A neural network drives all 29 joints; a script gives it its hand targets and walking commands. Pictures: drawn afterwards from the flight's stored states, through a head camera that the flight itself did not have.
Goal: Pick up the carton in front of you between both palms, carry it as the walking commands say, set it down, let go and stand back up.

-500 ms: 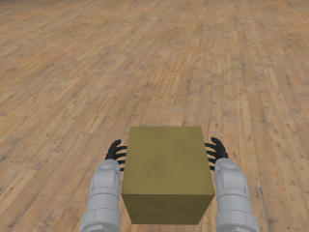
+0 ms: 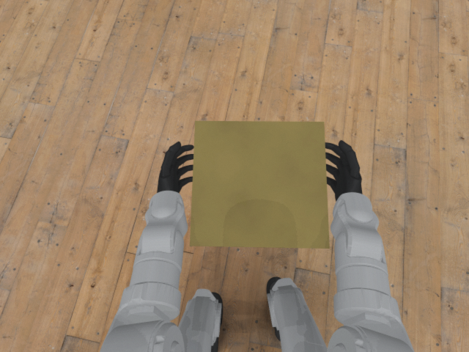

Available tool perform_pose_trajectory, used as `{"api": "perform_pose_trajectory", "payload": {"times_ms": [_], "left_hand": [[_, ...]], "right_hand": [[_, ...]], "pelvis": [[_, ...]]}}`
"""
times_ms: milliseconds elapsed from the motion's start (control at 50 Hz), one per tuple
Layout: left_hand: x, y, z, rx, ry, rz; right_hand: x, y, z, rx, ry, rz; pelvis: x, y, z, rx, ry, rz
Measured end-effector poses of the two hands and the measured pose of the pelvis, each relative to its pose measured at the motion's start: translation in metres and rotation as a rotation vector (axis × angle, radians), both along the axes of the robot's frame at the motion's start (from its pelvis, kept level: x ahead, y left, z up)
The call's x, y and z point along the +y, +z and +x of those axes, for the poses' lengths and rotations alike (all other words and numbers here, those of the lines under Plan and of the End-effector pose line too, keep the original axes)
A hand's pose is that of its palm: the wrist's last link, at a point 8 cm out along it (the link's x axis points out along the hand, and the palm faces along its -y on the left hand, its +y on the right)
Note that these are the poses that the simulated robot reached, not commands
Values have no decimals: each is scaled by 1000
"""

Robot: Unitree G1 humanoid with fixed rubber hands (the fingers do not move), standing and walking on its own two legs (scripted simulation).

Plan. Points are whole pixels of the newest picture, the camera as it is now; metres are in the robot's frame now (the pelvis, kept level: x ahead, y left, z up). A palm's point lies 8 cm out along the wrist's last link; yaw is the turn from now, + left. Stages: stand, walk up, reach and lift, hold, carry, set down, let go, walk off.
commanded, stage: set down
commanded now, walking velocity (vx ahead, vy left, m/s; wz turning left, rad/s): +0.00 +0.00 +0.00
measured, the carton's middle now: (255, 192) +0.41 -0.04 -0.16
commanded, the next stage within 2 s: none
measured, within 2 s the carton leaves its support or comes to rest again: rests again in 1.76 s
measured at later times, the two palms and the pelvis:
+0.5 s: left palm (193, 185) +0.45 +0.09 -0.22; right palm (327, 199) +0.40 -0.20 -0.22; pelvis -0.03 +0.00 -0.13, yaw +1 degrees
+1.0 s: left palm (210, 188) +0.48 +0.07 -0.38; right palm (317, 208) +0.40 -0.22 -0.37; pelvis -0.05 +0.01 -0.24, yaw +0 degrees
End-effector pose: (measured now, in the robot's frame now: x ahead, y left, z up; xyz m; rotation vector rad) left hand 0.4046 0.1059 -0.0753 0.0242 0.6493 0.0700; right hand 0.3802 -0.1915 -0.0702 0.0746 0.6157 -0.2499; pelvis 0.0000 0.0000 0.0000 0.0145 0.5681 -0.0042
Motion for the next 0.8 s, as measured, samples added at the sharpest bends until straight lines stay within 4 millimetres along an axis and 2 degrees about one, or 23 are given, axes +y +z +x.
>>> {"api": "perform_pose_trajectory", "payload": {"times_ms": [240, 540, 800], "left_hand": [[-8, -60, 26, 41, -47, 13], [-18, -160, 49, 54, -117, 23], [-30, -242, 67, 74, -173, 26]], "right_hand": [[-7, -63, 11, 42, -42, 8], [-14, -162, 17, 60, -84, -9], [-23, -240, 22, 85, -128, -24]], "pelvis": [[-6, -65, -16, 127, 4, 4], [-1, -144, -32, 229, 11, 0], [8, -203, -43, 253, 22, -19]]}}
